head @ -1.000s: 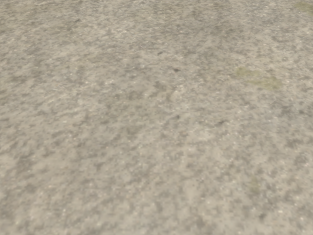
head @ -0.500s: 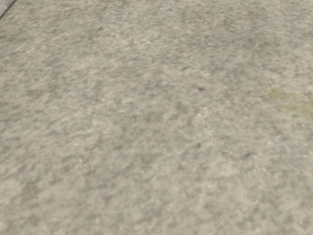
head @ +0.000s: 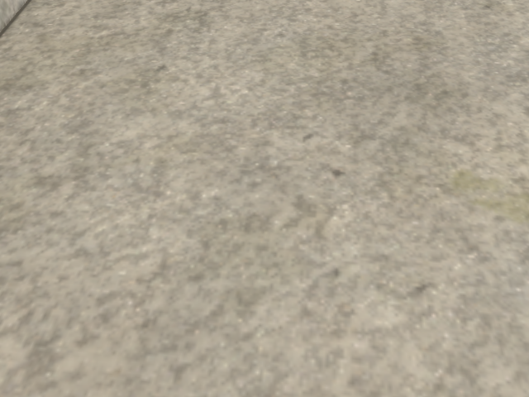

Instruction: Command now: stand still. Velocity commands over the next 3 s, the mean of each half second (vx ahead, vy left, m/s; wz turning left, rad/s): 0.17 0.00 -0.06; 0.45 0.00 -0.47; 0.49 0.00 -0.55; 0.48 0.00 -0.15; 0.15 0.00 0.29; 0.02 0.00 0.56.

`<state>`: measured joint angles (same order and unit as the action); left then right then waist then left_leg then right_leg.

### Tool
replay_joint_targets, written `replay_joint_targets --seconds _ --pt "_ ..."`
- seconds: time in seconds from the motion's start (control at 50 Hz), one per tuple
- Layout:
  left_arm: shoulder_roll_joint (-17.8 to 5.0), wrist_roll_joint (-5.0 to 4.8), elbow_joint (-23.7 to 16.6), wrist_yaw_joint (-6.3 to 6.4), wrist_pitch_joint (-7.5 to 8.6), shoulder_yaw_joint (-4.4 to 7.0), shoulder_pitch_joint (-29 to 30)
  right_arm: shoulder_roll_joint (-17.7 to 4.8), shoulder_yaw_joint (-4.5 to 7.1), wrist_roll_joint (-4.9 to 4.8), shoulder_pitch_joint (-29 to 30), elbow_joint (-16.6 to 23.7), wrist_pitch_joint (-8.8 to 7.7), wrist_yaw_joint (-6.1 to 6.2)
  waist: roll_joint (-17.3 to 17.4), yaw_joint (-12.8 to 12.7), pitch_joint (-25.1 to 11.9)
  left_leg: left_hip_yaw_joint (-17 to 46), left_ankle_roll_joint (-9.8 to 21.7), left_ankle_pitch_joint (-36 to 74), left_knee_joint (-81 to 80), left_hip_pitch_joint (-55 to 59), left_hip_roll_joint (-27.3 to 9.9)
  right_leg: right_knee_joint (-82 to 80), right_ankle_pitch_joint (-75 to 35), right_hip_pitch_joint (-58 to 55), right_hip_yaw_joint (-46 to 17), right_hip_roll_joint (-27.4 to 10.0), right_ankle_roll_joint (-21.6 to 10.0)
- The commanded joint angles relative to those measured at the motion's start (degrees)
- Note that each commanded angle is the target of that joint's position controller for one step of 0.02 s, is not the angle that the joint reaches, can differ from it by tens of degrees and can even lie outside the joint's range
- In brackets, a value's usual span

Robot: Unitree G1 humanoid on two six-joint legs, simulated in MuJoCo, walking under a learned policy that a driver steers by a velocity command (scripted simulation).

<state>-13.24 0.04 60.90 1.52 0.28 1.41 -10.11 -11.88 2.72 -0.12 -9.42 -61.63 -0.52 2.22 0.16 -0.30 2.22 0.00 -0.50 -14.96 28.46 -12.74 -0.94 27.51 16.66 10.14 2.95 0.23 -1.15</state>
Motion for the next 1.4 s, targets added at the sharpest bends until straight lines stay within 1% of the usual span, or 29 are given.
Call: replay_joint_targets --seconds 0.02,0.16,0.22,0.28,0.32,0.38,0.44,0.46,0.48,0.5,0.52,0.54,0.58,0.62,0.72,0.84,0.9,0.94,0.96,0.98,1.0,1.02,1.04,1.06,1.08,1.14,1.2,1.3,1.4 --pt "-5.3 -0.01 -0.9 0.25 0.19 0.88 -1.9 -6.5 1.11 0.02 -1.2 1.2 -0.11 0.25 -0.2 -0.1 -3.3 1.8 2.3 18.6 -2.6 3.3 -2.1 -3.3 -16.0 0.0 -2.3 -2.7 -1.2" --pt "-5.1 0.06 0.1 0.41 0.18 0.87 -2.2 -6.0 1.05 0.11 -1.0 0.4 0.4 0.42 0.1 0.0 -1.8 1.4 1.8 15.3 -3.5 3.2 -1.7 -4.3 -13.3 0.7 -2.6 -2.8 -1.1" --pt "-6.6 -0.78 1.1 0.58 -0.1 1.63 -4.0 -5.6 1.21 -0.53 -2.2 -0.6 0.6 0.44 -2.3 -0.3 0.1 -2.5 2.6 -10.0 0.2 -1.0 2.0 -6.6 14.3 2.5 -4.5 -3.0 -3.7" --pt "-10.8 -1.58 1.3 0.7 1.28 3.15 -8.3 -3.8 0.84 -0.98 2.2 2.3 -1.53 -0.14 -9.8 -2.4 6.7 -4.3 3.4 -12.6 13.8 -14.3 1.8 -17.6 33.7 2.1 -24.2 -16.9 -11.7" --pt "-10.3 -0.9 0.9 0.56 2.99 3.33 -8.7 -4.2 1.03 -1.47 4.7 3.8 -3.07 -1.01 -8.6 -2.7 8.8 -0.2 4.6 -13.8 22.4 -21.1 -2.2 -19.7 27.6 0.6 -30.6 -22.0 -14.6" --pt "-8.9 -1.69 -0.7 -0.21 3.99 3.18 -6.3 -5.2 1.51 -1.93 4.4 4.3 -4.7 -1.85 -6.1 -1.1 6.1 0.1 5.3 -14.0 14.3 -18.8 -4.0 -17.3 14.9 -1.9 -23.3 -18.1 -11.3" --pt "-9.7 -2.35 -2.2 -0.63 2.78 3.42 -3.1 -4.9 2.65 -1.49 -7.9 -1.0 -5.09 -1.92 -5.3 4.8 1.3 -6.7 2.5 3.1 -0.1 8.9 2.9 -10.0 6.9 12.0 -13.0 -9.2 -7.9" --pt "-8.0 -2.24 -3.0 -0.62 2.96 2.94 -1.6 -6.2 3.35 -1.24 -13.9 -2.4 -4.82 -1.63 -2.7 7.5 -0.6 -3.4 2.6 2.6 -1.3 16.8 0.7 -3.0 2.8 17.0 -10.5 -6.6 -6.0" --pt "-3.1 -1.41 -4.6 -0.9 3.35 1.76 0.3 -10.5 4.4 -0.67 -21.6 -3.1 -4.79 -0.96 10.6 10.0 -3.8 13.1 5.8 -3.3 -9.2 23.6 -12.3 18.2 5.0 24.2 -3.5 -0.9 -1.7" --pt "-1.4 -2.24 -6.3 -0.44 4.15 1.71 -1.2 -14.4 4.53 0.49 -25.6 -3.5 -5.39 -1.52 19.6 9.4 -6.3 36.0 13.7 -10.5 -17.7 25.4 -23.5 33.9 16.7 33.2 -5.7 3.7 -1.0" --pt "-4.3 -3.35 -6.0 -0.52 4.67 2.49 -1.4 -10.2 3.02 0.59 -20.0 -2.2 -6.21 -1.55 10.8 6.2 -2.1 35.7 14.3 -17.6 -18.1 20.8 -24.4 42.5 14.2 36.5 -11.4 -0.7 -2.3" --pt "-5.2 -3.83 -6.0 -0.96 4.91 2.78 -1.4 -7.2 2.05 -0.17 -14.2 -0.3 -6.62 -1.69 7.7 4.1 2.1 28.4 11.5 -18.6 -18.7 17.5 -22.1 43.7 7.5 38.9 -12.1 -3.0 -3.8" --pt "-4.7 -3.04 -4.9 -0.86 4.72 3.36 -2.3 -5.9 1.24 -0.21 -8.7 1.4 -6.85 -2.15 5.6 1.7 4.6 14.7 7.2 -4.6 -19.9 13.2 -17.3 39.8 -1.8 36.6 -11.5 -5.4 -4.3" --pt "-3.6 -2.62 -4.7 -1.67 3.96 3.68 -2.5 -4.2 0.67 0.84 -10.6 1.0 -6.61 -1.96 6.1 1.6 3.2 4.9 5.4 8.1 -19.3 12.0 -13.6 37.6 -6.7 32.8 -9.3 -6.0 -3.8" --pt "-1.1 -2.07 -9.7 -2.87 2.85 2.99 6.0 -7.0 0.97 1.64 -12.6 1.7 -6.12 -0.33 2.9 2.2 5.1 -3.5 7.1 18.3 -21.4 10.9 -13.6 27.2 -14.2 36.1 -7.1 -5.9 -1.3" --pt "-0.2 -1.7 -15.7 -5.16 2.83 1.8 16.6 -8.6 1.69 0.26 -16.8 2.3 -5.22 0.34 2.3 3.9 7.0 -11.7 6.8 26.9 -19.8 15.7 -15.1 13.0 -16.1 32.7 0.7 -4.5 -3.4" --pt "-2.7 -1.8 -17.3 -6.07 2.77 2.91 15.0 -11.1 2.44 -0.21 -15.4 3.7 -4.44 0.61 5.8 0.3 2.9 -14.5 6.0 55.2 -10.1 19.1 -16.0 11.3 -9.8 23.3 5.5 0.1 -6.6" --pt "-7.8 -1.98 -15.5 -5.91 2.34 5.34 3.2 -13.4 3.06 -0.41 -13.1 5.2 -3.71 0.68 8.4 -6.4 -4.4 -14.4 5.3 66.3 6.4 17.3 -16.0 10.0 -6.8 7.7 6.1 4.0 -9.5" --pt "-11.4 -2.0 -13.4 -4.99 1.93 7.42 -6.0 -13.6 3.02 -0.64 -11.4 6.2 -3.89 0.46 7.0 -11.4 -8.8 -14.7 3.3 57.9 20.2 9.1 -13.6 4.7 -9.7 -7.4 2.8 4.3 -11.8" --pt "-15.4 -2.04 -11.8 -3.55 1.36 8.25 -10.2 -8.0 1.65 1.48 -12.5 7.9 -4.76 -0.16 -6.1 -9.0 -13.3 -13.3 1.3 7.9 40.9 -9.1 -7.8 5.3 -9.5 -23.3 -16.7 -7.7 -15.3" --pt "-17.6 -0.72 -14.0 -3.79 2.25 7.86 -9.6 -3.4 0.05 -0.49 -15.9 11.6 -7.29 -1.23 -12.5 -3.9 -23.1 -0.3 -0.1 -19.7 57.1 -26.4 3.4 -6.9 3.7 -35.5 -52.4 -20.3 -26.8" --pt "-13.0 -0.33 -13.1 -3.88 2.93 6.64 -10.3 -8.8 1.47 -2.68 -6.6 13.5 -9.34 -1.74 -4.9 -7.3 -18.7 6.7 1.7 -15.4 58.6 -32.6 0.5 -12.9 3.8 -32.3 -48.9 -18.6 -22.6" --pt "-10.3 -0.72 -13.3 -3.86 3.83 5.95 -6.9 -9.3 1.63 -3.41 -4.0 14.9 -9.95 -1.74 -3.5 -5.3 -10.9 5.9 3.0 -9.5 54.4 -34.6 -2.0 -13.3 -0.2 -24.2 -39.7 -16.8 -20.2" --pt "-8.5 -1.11 -14.7 -4.13 4.55 5.29 -1.4 -9.4 1.9 -2.3 -4.6 13.9 -9.77 -1.07 2.5 -1.7 -6.8 5.7 2.7 -5.5 49.7 -30.6 -4.7 -13.5 -6.6 -14.2 -32.5 -13.8 -18.0" --pt "-7.2 -0.92 -15.8 -4.09 4.85 4.82 2.0 -10.1 2.59 -1.15 -6.1 13.5 -9.01 -0.68 2.8 0.7 -5.3 5.8 2.1 -3.5 45.4 -26.0 -6.4 -14.0 -11.4 -6.9 -27.3 -11.5 -16.8" --pt "-7.5 -0.94 -16.0 -3.09 5.04 4.5 1.5 -9.1 2.98 0.36 -6.1 15.2 -6.67 -0.62 0.3 3.0 -3.7 4.8 -0.5 -1.4 37.7 -20.7 -8.1 -15.9 -17.5 3.1 -21.5 -8.6 -16.5" --pt "-10.0 -0.95 -15.7 -1.66 4.91 5.09 -2.8 -8.3 2.59 1.29 1.9 18.6 -5.94 -0.18 -1.6 0.7 -1.6 3.0 -2.8 7.7 26.1 -23.4 -6.5 -16.4 -20.3 5.8 -18.2 -6.3 -15.5" --pt "-10.1 -1.52 -15.2 -0.94 3.98 5.05 -8.1 -6.5 1.42 0.28 12.6 22.2 -6.72 -1.37 -4.6 -3.9 -1.2 2.1 -2.4 21.2 5.1 -19.5 -1.4 -14.0 -14.0 4.4 -17.8 -4.1 -11.7" --pt "-9.9 -1.49 -14.9 -0.29 3.0 4.98 -10.9 -9.5 1.87 -0.43 14.4 24.2 -8.17 -3.24 -6.3 -3.7 -2.5 3.7 -0.3 15.4 -1.6 -17.4 0.3 -5.9 -14.2 -4.9 -25.2 -8.3 -10.7"
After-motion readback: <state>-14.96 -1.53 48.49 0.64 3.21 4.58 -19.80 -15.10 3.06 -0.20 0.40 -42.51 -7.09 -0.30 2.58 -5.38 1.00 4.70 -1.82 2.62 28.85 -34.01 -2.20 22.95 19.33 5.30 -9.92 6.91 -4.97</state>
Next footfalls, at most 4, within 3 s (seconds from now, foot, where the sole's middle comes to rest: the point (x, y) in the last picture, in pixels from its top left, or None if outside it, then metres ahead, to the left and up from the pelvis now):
0.96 right None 0.41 -0.12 -0.77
1.46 left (309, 303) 0.76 -0.09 -0.77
1.98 right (434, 288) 0.81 -0.45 -0.77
2.50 left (364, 242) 0.97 -0.27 -0.77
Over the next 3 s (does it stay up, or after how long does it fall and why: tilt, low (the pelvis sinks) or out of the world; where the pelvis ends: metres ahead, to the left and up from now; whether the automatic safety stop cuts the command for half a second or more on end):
stays up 0.88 -0.37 0.00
